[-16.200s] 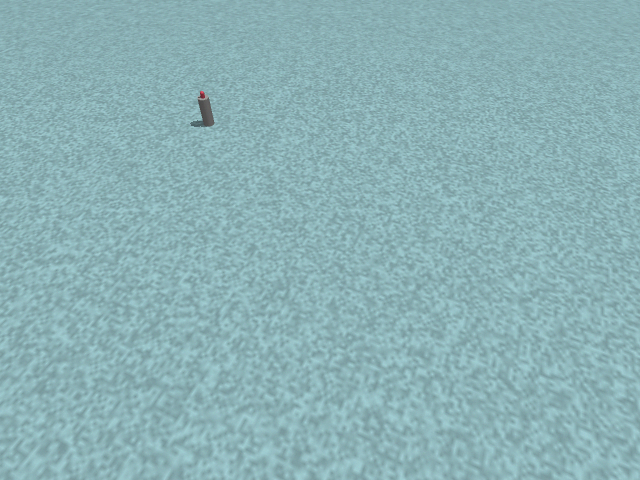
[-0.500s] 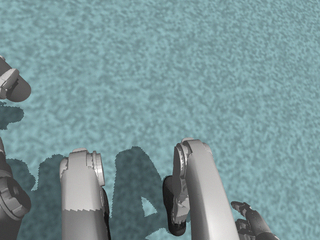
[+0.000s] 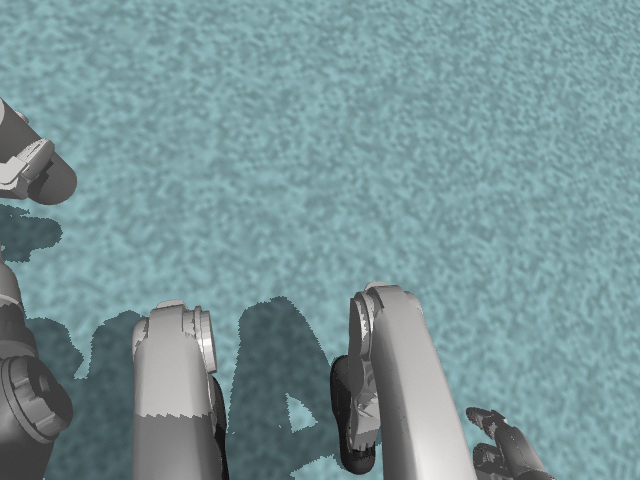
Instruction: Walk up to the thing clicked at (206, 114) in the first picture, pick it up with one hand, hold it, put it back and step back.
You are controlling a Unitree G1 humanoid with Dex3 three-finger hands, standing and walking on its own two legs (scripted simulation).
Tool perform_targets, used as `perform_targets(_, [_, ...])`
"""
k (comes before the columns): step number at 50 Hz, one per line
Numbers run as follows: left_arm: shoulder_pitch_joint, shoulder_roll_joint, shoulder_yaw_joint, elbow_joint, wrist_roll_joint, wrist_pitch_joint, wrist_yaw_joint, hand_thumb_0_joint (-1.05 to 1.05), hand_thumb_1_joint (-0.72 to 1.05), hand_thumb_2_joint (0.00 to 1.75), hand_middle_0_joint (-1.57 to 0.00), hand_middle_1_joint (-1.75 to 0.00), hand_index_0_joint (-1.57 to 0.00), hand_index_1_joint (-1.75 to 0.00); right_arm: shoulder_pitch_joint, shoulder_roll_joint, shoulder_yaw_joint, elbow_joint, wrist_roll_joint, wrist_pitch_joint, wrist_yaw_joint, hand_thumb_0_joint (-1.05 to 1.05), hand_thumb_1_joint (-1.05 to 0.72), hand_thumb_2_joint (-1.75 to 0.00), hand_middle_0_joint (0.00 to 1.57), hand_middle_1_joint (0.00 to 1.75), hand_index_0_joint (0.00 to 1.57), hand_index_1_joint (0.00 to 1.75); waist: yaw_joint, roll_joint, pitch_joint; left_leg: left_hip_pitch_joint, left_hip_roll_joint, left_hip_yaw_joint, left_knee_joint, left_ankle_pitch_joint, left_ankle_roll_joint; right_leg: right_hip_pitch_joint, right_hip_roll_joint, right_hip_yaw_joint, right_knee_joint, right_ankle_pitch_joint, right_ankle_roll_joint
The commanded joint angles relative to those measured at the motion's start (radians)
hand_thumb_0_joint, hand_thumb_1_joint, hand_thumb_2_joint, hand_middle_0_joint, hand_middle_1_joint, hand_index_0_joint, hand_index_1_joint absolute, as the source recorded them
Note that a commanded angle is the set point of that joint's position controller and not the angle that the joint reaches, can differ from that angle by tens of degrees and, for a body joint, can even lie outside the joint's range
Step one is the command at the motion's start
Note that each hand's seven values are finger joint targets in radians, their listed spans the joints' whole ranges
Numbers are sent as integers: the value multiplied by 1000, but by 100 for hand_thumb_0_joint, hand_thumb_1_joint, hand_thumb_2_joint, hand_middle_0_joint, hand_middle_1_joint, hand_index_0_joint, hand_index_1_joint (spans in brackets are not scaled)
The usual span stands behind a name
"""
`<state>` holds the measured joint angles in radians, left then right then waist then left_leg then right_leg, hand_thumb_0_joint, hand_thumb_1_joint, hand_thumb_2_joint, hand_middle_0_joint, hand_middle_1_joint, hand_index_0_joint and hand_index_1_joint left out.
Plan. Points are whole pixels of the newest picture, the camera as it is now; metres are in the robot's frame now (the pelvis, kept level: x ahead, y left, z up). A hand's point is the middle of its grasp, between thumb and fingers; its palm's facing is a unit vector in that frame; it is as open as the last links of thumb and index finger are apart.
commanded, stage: lift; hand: left
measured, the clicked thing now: (7, 146) +0.48 +0.30 -0.02
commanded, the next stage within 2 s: hold in 1.92 s
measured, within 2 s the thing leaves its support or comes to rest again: neither
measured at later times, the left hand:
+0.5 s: hand out of the picture +0.44 +0.28 +0.12, palm faces +0.33 -0.94 -0.02, open 9.1 cm
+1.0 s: hand out of the picture +0.40 +0.25 +0.28, palm faces +0.33 -0.94 -0.01, open 9.1 cm
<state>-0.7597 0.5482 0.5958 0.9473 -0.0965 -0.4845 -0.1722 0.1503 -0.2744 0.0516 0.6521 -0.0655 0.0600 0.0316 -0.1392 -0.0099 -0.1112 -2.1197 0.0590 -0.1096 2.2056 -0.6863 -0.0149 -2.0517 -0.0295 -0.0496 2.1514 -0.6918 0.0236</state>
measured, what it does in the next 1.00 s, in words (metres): rises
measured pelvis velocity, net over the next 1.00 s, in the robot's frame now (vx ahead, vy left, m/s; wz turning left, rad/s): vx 0.05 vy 0.01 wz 0.07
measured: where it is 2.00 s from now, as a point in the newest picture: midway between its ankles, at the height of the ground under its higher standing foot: (284, 446)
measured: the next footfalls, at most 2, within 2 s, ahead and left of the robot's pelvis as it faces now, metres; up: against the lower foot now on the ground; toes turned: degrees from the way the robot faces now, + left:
none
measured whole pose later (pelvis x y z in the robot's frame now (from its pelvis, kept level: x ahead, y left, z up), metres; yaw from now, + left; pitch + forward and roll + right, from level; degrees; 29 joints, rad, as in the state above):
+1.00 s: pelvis +0.05 +0.01 +0.25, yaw +4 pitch +21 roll -3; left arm -0.23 0.23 0.27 0.39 -0.16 -0.31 0.02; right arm 0.18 -0.22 0.00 0.61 0.02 -0.02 -0.04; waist -0.04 0.01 -0.14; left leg -1.17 0.07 -0.04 1.37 -0.57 -0.01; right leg -1.11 -0.04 -0.06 1.31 -0.56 0.03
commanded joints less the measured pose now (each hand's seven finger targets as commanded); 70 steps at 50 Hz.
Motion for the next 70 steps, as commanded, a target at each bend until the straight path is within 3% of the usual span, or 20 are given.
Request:
perform_targets(1, [-279, 282, 16, -258, -21, -52, 3, 0, 20, 130, -134, -151, -139, -148, 167, -209, -90, -46, 8, -18, -27, 0, -89, -89, 20, 30, 20, 30, 33, 224, -715, 545, -21, 54, -311, 180, 34, 382, 36, -37, -277, 194, -56])
perform_targets(3, [-264, 229, -8, -290, -31, -47, -2, 0, 20, 129, -131, -150, -137, -147, 164, -202, -91, -50, 11, -21, -27, 0, -90, -90, 20, 30, 20, 30, 24, 229, -701, 574, -19, 44, -335, 192, 31, 384, 34, -41, -285, 204, -57])
perform_targets(7, [-219, 237, 2, -343, -45, -25, 12, 0, 19, 128, -131, -148, -136, -145, 150, -200, -99, -72, 26, -25, -34, 0, -89, -90, 20, 30, 20, 30, 45, 203, -703, 596, -18, 40, -376, 174, 34, 418, 35, -34, -332, 188, -56])
perform_targets(10, [-216, 180, -40, -409, -59, -7, 13, 0, 19, 129, -131, -148, -136, -145, 141, -182, -101, -77, 35, -31, -40, 0, -89, -90, 20, 30, 20, 30, 46, 194, -699, 616, -19, 49, -406, 154, 37, 442, 35, -22, -380, 176, -57])
perform_targets(15, [-141, 161, -36, -497, -68, 25, 44, 0, 24, 130, -130, -148, -135, -145, 132, -170, -109, -94, 54, -38, -51, 0, -89, -89, 20, 30, 20, 30, 75, 172, -699, 680, -18, 42, -484, 143, 38, 519, 32, -14, -454, 166, -56])
perform_targets(16, [-103, 117, -70, -461, -66, 39, 49, 0, 24, 130, -130, -148, -135, -145, 126, -162, -110, -96, 55, -40, -52, 0, -89, -89, 20, 30, 20, 30, 62, 157, -659, 670, -16, 46, -498, 126, 39, 533, 34, -13, -476, 153, -53])
perform_targets(18, [-86, 130, -58, -545, -71, 45, 65, 0, 24, 130, -129, -147, -134, -145, 120, -164, -116, -105, 62, -45, -56, 0, -89, -89, 20, 30, 20, 30, 73, 136, -670, 692, -17, 50, -528, 119, 41, 585, 35, -6, -521, 147, -50])
perform_targets(22, [-36, 62, -117, -625, -76, 79, 87, 0, 25, 129, -129, -146, -133, -144, 106, -148, -118, -114, 74, -55, -67, 0, -89, -89, 20, 30, 20, 30, 76, 161, -668, 812, -14, 44, -601, 144, 34, 643, 32, 0, -584, 178, -53])
perform_targets(25, [44, 46, -120, -679, -75, 97, 110, 0, 28, 131, -129, -146, -133, -144, 94, -144, -120, -117, 81, -63, -75, 0, -88, -89, 20, 30, 20, 30, 87, 151, -626, 867, -13, 31, -667, 135, 30, 685, 30, -1, -638, 175, -51])
perform_targets(30, [156, -53, -191, -769, -91, 118, 135, 0, 25, 132, -128, -147, -132, -145, 80, -128, -123, -125, 90, -75, -83, 0, -89, -90, 20, 30, 20, 30, 77, 137, -596, 994, -12, 23, -758, 225, 22, 791, 31, -9, -722, 254, -47])
perform_targets(32, [187, -41, -184, -803, -90, 123, 148, 0, 23, 131, -130, -147, -134, -145, 82, -124, -122, -124, 91, -83, -86, 0, -89, -89, 20, 30, 20, 30, 89, 150, -595, 1043, -13, 32, -789, 273, 22, 845, 30, -4, -758, 295, -47])
perform_targets(38, [272, -117, -253, -792, -83, 130, 172, 0, 21, 131, -130, -147, -133, -146, 92, -112, -119, -117, 89, -97, -90, 0, -89, -89, 20, 30, 20, 30, 71, 114, -492, 1142, -16, 37, -894, 342, 22, 964, 33, -5, -867, 361, -44])
perform_targets(39, [273, -106, -234, -791, -86, 128, 176, 0, 21, 131, -129, -146, -133, -145, 81, -111, -119, -120, 91, -100, -90, 0, -89, -89, 20, 30, 20, 30, 86, 95, -484, 1156, -17, 42, -911, 333, 23, 991, 33, -2, -890, 355, -43])
perform_targets(43, [283, -166, -297, -764, -77, 123, 180, 0, 19, 129, -130, -145, -134, -144, 76, -102, -116, -120, 87, -112, -89, 0, -89, -89, 20, 30, 20, 30, 77, 103, -413, 1218, -17, 39, -997, 290, 18, 1026, 32, -2, -960, 322, -45])
perform_targets(45, [287, -142, -275, -792, -76, 109, 187, 0, 19, 128, -130, -145, -133, -144, 83, -98, -113, -120, 85, -114, -88, 0, -89, -89, 20, 30, 20, 30, 97, 100, -417, 1253, -20, 44, -1023, 326, 16, 1082, 31, -3, -989, 351, -43])
perform_targets(52, [322, -184, -317, -780, -62, 84, 200, 0, 14, 124, -129, -142, -132, -141, 87, -96, -115, -125, 73, -121, -81, 0, -90, -89, 20, 30, 20, 30, 100, 110, -394, 1380, -17, 46, -1119, 400, 8, 1178, 31, -11, -1066, 410, -44])
perform_targets(56, [348, -219, -344, -766, -64, 74, 205, 0, 12, 123, -128, -140, -131, -139, 78, -83, -106, -133, 70, -120, -80, 0, -90, -90, 20, 30, 20, 30, 100, 61, -361, 1366, -27, 69, -1151, 387, 17, 1270, 29, -3, -1122, 427, -37])
perform_targets(58, [342, -193, -318, -772, -59, 68, 218, 0, 10, 122, -127, -139, -130, -138, 84, -85, -110, -133, 67, -118, -82, 0, -90, -89, 20, 30, 20, 30, 103, 53, -362, 1380, -29, 75, -1168, 394, 19, 1306, 29, 0, -1147, 437, -34])
perform_targets(63, [368, -248, -369, -750, -50, 65, 222, 0, 12, 122, -127, -139, -129, -138, 85, -79, -107, -133, 64, -116, -81, 0, -90, -90, 20, 30, 20, 30, 99, 53, -314, 1441, -27, 76, -1221, 402, 13, 1321, 30, -7, -1186, 442, -36])
perform_targets(70, [384, -247, -372, -782, -43, 58, 238, 0, 13, 121, -124, -137, -127, -136, 79, -70, -105, -134, 60, -112, -81, 0, -90, -90, 20, 30, 20, 30, 108, 47, -284, 1489, -27, 81, -1292, 378, 12, 1389, 33, -8, -1248, 424, -33])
